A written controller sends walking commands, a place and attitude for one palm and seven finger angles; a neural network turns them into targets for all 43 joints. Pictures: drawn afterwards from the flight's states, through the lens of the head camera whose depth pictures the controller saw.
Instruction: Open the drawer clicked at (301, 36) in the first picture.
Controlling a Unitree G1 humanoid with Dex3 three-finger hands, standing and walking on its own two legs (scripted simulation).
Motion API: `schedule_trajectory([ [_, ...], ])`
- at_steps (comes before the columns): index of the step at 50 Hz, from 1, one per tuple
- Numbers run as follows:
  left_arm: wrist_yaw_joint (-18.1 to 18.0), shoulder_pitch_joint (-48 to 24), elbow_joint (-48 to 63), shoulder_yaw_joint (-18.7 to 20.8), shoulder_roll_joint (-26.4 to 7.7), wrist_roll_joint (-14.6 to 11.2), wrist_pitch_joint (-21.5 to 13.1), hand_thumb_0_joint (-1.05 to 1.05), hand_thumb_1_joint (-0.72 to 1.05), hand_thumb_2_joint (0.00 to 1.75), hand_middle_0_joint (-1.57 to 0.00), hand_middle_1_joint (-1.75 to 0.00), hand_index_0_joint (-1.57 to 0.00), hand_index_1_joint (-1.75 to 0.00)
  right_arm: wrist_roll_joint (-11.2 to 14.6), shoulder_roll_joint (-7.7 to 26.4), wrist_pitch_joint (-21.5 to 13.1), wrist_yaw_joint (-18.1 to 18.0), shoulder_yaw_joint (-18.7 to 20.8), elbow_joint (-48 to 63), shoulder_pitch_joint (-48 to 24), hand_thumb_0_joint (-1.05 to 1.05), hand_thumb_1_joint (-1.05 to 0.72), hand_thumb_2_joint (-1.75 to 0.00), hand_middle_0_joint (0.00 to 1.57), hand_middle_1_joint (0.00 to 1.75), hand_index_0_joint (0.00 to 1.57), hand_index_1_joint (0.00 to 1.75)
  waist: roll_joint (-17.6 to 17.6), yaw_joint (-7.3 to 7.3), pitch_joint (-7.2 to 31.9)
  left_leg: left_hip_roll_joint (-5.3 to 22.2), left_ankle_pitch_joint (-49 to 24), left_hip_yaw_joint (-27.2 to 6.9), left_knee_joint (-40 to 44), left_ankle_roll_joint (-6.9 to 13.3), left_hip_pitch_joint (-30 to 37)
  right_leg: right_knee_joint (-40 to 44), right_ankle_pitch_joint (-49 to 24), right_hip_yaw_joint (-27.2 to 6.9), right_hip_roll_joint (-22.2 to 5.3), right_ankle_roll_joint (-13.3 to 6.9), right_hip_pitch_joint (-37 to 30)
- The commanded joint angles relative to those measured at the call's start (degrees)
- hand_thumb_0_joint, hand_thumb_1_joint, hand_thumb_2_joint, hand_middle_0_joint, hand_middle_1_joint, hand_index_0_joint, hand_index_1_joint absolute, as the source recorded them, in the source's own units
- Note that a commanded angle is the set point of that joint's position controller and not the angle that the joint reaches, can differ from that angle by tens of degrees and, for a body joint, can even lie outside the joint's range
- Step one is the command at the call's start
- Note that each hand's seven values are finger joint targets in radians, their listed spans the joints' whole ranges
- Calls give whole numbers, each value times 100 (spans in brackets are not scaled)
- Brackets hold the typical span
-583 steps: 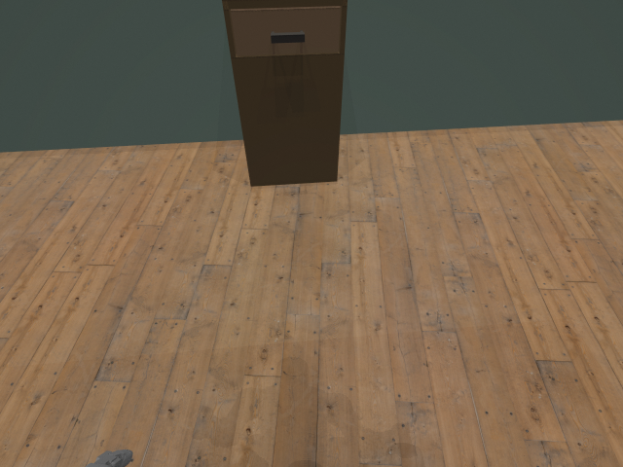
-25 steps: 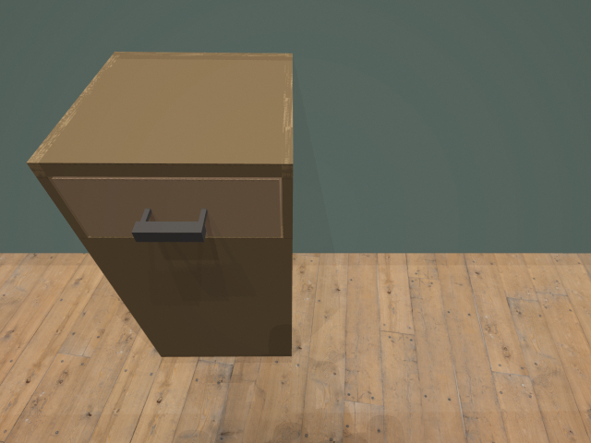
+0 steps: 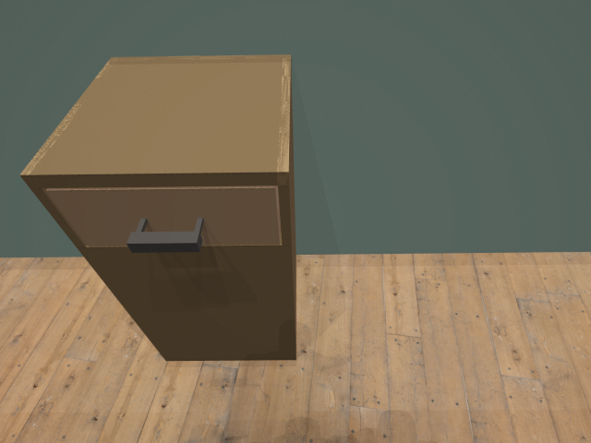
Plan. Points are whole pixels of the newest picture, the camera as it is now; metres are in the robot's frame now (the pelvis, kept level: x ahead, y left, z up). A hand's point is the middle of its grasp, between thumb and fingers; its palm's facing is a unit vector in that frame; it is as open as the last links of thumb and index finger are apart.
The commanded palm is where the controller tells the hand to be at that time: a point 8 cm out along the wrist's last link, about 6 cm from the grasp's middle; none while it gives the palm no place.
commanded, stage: look again from close up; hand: left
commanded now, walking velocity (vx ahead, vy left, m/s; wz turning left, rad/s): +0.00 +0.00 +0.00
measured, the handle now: (168, 232) +0.47 +0.27 -0.03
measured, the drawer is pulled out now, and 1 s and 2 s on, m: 0.00 0.00 0.00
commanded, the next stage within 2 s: come to a stop and stand still in 0.48 s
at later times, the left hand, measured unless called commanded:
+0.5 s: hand out of the picture +0.02 +0.23 -0.18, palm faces -0.01 -0.98 -0.20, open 7.3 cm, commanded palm none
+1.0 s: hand out of the picture -0.02 +0.23 -0.18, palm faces -0.09 -0.98 -0.17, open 7.4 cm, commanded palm none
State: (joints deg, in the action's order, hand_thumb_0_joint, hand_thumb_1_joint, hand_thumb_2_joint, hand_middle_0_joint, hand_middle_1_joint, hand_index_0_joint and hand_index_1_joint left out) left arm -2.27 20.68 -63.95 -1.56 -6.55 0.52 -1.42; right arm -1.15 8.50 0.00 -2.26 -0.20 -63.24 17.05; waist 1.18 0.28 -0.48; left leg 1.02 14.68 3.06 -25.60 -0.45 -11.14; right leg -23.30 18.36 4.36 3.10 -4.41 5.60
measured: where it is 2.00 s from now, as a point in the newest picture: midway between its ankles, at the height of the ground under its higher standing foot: outside the picture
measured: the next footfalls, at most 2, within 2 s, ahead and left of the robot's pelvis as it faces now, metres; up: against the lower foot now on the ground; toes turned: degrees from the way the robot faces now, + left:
right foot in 1.04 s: +0.01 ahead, -0.09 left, +0.00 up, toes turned -4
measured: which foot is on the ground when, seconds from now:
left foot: down 0.00-1.00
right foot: down 0.00-0.70, up 0.72-1.00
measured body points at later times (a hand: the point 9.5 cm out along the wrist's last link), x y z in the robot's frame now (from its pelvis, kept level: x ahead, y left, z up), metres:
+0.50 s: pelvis -0.01 +0.06 -0.01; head +0.00 +0.07 +0.44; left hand +0.02 +0.28 -0.16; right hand +0.03 -0.18 -0.15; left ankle -0.01 +0.13 -0.74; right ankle -0.06 -0.06 -0.74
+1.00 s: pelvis -0.02 +0.07 +0.00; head -0.01 +0.07 +0.45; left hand -0.01 +0.29 -0.16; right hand -0.08 -0.16 -0.15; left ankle -0.01 +0.13 -0.74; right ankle -0.04 -0.08 -0.72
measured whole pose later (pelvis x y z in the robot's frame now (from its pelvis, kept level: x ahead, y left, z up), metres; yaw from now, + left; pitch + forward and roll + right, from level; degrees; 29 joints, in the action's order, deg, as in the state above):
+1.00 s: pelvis -0.02 +0.07 +0.00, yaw -6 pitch -1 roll +0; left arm -1.3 18.0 -60.9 0.3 -8.2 1.3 2.5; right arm -1.5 9.7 0.1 -2.5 0.6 -64.1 18.6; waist -0.2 1.2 -2.4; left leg -1.5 13.2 9.2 -24.0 5.4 -10.5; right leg -35.3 19.8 1.9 -4.2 0.8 15.4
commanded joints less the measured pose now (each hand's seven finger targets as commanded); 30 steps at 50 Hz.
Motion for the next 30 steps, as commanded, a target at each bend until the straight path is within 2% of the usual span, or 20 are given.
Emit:
schedule_trajectory([
  [1, -127, 364, 325, 203, -826, 42, -179, 0, 90, 90, -20, -30, -20, -30, 16, 377, -106, -20, 141, 539, 274, 0, -90, -90, 20, 30, 20, 30, -293, 14, 96, 202, -471, -395, -605, 178, -288, 388, -2710, -1279, -1281, 357, 285],
  [2, -156, 409, 317, 168, -818, 30, -182, 0, 90, 90, -20, -30, -20, -30, 5, 332, -87, 6, 85, 558, 363, 0, -90, -90, 20, 30, 20, 30, -890, 15, 208, 147, -311, -309, -640, 206, -479, 168, -3803, -1234, -1266, 430, -149],
  [3, -171, 454, 321, 203, -830, 27, -169, 0, 90, 90, -20, -30, -20, -30, 22, 404, -72, 0, 131, 584, 306, 0, -90, -90, 20, 30, 20, 30, -1115, -21, 81, 119, -86, -265, -744, 219, -650, 41, -4460, -1140, -1332, 453, -250],
  [5, -184, 514, 395, 251, -884, 32, -126, 0, 90, 90, -20, -30, -20, -30, 49, 481, -34, -29, 178, 672, 186, 0, -90, -90, 20, 30, 20, 30, -1087, -76, -32, 105, 181, -224, -896, 234, -874, -150, -5316, -1110, -1382, 437, -384],
  [7, -191, 477, 480, 222, -881, 38, -80, 0, 90, 90, -20, -30, -20, -30, 44, 427, 13, -26, 148, 670, 199, 0, -90, -90, 20, 30, 20, 30, -912, -47, -67, 128, 151, -169, -814, 270, -805, -229, -5325, -1123, -1391, 358, -381],
  [8, -186, 389, 539, 236, -926, 26, -53, 0, 90, 90, -20, -30, -20, -30, 51, 450, 31, -22, 164, 653, 218, 0, -90, -90, 20, 30, 20, 30, -838, -1, -197, 158, -28, -189, -716, 272, -670, -189, -4845, -1061, -1352, 312, -152],
  [10, -168, 207, 650, 252, -958, 17, -18, 0, 90, 90, -20, -30, -20, -30, 46, 514, 33, -22, 175, 636, 224, 0, -90, -90, 20, 30, 20, 30, -346, 58, -322, 268, -888, -267, -467, 270, -288, -200, -3948, -918, -1139, 264, 262],
  [12, -152, 193, 725, 225, -894, 10, 23, 0, 90, 90, -20, -30, -20, -30, 23, 545, -1, -10, 144, 579, 228, 0, -90, -90, 20, 30, 20, 30, 34, -5, -261, 383, -1912, -372, -385, 318, 40, -262, -3164, -801, -908, 278, 395],
  [14, -139, 201, 711, 226, -886, 1, 47, 0, 90, 90, -20, -30, -20, -30, 6, 644, -22, -13, 152, 575, 144, 0, -90, -90, 20, 30, 20, 30, 89, -38, -233, 478, -2202, -497, -329, 357, 152, -227, -2431, -743, -840, 224, 469],
  [17, -120, 151, 730, 206, -861, 15, 82, 0, 90, 90, -20, -30, -20, -30, 1, 708, -45, -11, 141, 595, 74, 0, -90, -90, 20, 30, 20, 30, 117, -53, -215, 524, -2181, -573, -182, 395, 166, -185, -1872, -732, -795, 217, 450],
  [19, -100, 102, 742, 206, -862, 16, 105, 0, 90, 90, -20, -30, -20, -30, -6, 766, -51, -5, 139, 600, 2, 0, -90, -90, 20, 30, 20, 30, 42, -56, -287, 546, -1801, -612, -43, 410, 92, -136, -1384, -732, -779, 221, 528],
  [23, -78, 62, 726, 194, -832, 27, 136, 0, 90, 90, -20, -30, -20, -30, -9, 813, -77, 9, 123, 585, -51, 0, -90, -90, 20, 30, 20, 30, 65, -84, -288, 617, -1547, -744, 254, 477, 62, -122, -907, -676, -739, 277, 526],
  [30, -52, 48, 621, 190, -788, 38, 156, 0, 90, 90, -20, -30, -20, -30, 4, 875, -104, 15, 121, 513, -34, 0, -90, -90, 20, 30, 20, 30, -61, -80, -273, 668, -1091, -865, 624, 491, 66, -105, -733, -620, -762, 348, 529],
])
